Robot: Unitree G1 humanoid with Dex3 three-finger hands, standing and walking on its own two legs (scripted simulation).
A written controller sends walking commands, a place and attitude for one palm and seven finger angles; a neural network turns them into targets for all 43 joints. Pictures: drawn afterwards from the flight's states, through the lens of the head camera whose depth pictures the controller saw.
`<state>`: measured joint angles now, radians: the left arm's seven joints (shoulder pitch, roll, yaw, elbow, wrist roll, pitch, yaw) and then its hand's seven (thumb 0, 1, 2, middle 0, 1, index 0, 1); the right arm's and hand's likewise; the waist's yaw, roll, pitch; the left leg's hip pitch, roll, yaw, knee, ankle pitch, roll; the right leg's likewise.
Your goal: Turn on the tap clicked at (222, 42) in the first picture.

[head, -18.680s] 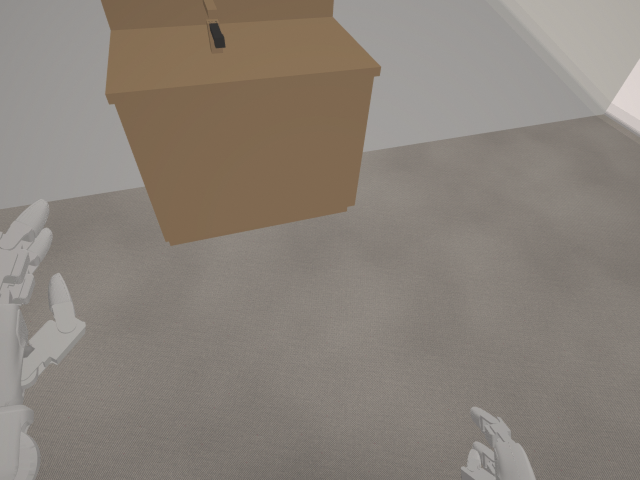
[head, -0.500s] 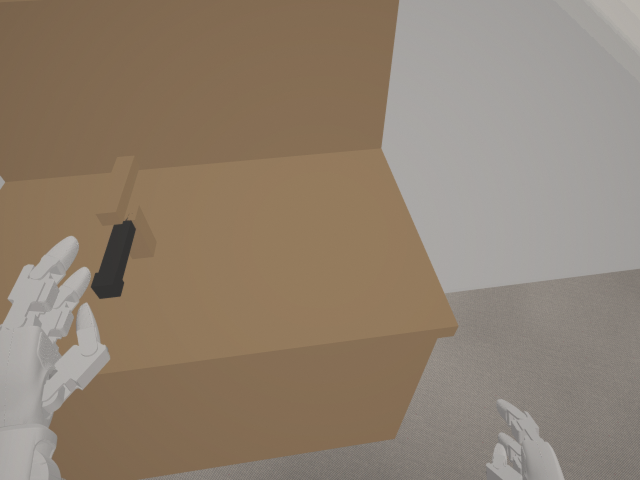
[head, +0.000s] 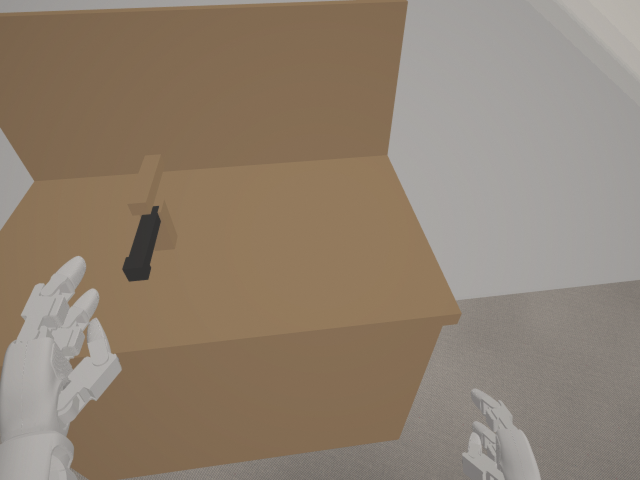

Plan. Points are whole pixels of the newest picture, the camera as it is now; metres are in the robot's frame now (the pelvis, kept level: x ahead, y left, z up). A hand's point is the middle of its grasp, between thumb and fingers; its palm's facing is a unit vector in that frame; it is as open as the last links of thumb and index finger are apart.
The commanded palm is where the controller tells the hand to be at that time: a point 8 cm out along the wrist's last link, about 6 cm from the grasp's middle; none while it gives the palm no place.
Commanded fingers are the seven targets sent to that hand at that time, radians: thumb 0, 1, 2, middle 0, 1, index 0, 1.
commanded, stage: turn the palm inward beside the body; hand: left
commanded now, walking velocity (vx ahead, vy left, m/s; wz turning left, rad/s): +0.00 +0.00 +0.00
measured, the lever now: (137, 268) +0.37 +0.33 +0.05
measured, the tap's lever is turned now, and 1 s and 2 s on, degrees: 0 0 0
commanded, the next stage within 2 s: reach beside the lever's end, fingers flat in 0.62 s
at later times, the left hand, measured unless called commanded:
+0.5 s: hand (139, 353) +0.19 +0.21 +0.14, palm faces +0.43 -0.89 -0.13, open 7.5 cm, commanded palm +0.15 +0.26 +0.15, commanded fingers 0.00 0.90 0.90 -0.20 -0.30 -0.20 -0.30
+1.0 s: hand (133, 340) +0.21 +0.23 +0.12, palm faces +0.48 -0.86 -0.14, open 7.5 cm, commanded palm +0.18 +0.28 +0.13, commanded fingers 0.00 0.90 0.90 -0.20 -0.30 -0.20 -0.30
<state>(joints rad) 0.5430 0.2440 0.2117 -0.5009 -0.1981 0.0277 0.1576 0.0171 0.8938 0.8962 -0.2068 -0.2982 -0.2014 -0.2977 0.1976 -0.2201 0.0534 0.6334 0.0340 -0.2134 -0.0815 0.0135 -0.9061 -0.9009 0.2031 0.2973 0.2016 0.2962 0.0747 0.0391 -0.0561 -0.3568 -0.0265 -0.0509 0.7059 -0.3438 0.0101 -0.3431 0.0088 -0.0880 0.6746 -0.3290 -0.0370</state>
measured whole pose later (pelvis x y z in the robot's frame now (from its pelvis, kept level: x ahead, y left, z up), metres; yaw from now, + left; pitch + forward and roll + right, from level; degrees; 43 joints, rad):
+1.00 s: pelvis +0.02 -0.02 +0.00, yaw +1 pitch +2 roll +0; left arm 0.47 0.23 0.27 -0.36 -0.25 0.02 0.13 0.02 0.90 0.90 -0.20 -0.30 -0.20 -0.30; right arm 0.21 -0.25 0.03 0.66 0.04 -0.23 -0.09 0.01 -0.91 -0.90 0.20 0.30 0.20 0.30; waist 0.07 0.05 -0.05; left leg -0.35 -0.01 -0.08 0.69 -0.36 -0.02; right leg -0.33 0.03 -0.11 0.66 -0.36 -0.07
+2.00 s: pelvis +0.01 +0.01 +0.00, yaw +0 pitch +6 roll -1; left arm 0.05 0.33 0.44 0.24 -0.23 -0.17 0.03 0.02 0.90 0.90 -0.18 -0.21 -0.17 -0.21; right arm 0.21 -0.25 0.02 0.70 0.03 -0.19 -0.10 0.01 -0.91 -0.90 0.20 0.30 0.20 0.30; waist 0.03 0.03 -0.05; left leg -0.49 -0.02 -0.05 0.75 -0.37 0.02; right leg -0.47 0.01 -0.09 0.70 -0.34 -0.03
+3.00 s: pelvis +0.01 +0.02 -0.02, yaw -1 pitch +12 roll -3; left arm -0.13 0.41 0.54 0.52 -0.22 -0.29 -0.06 0.02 0.90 0.90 -0.15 -0.15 -0.15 -0.15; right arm 0.26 -0.25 0.01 0.68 0.02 -0.09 -0.08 0.01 -0.91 -0.90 0.20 0.30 0.20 0.30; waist -0.01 0.02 -0.09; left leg -0.67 -0.02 -0.05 0.89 -0.42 0.03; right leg -0.63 0.02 -0.09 0.80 -0.38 -0.02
